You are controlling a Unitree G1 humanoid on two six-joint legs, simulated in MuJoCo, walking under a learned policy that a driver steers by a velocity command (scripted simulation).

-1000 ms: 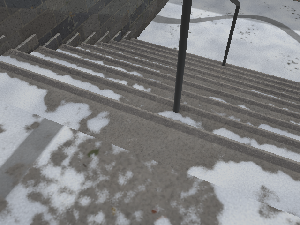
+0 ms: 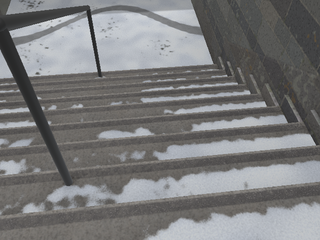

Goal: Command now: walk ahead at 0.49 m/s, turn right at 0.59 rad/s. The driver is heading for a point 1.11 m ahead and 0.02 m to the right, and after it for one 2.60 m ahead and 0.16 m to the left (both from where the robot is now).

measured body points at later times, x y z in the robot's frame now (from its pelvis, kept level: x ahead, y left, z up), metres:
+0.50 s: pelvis +0.26 -0.08 +0.00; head +0.28 -0.09 +0.45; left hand +0.38 +0.16 -0.13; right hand +0.27 -0.35 -0.13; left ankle +0.29 +0.08 -0.66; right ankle +0.26 -0.12 -0.74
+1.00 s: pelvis +0.50 -0.08 -0.01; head +0.51 -0.07 +0.44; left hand +0.63 +0.17 -0.13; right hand +0.52 -0.36 -0.13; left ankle +0.49 -0.05 -0.74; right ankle +0.49 -0.24 -0.66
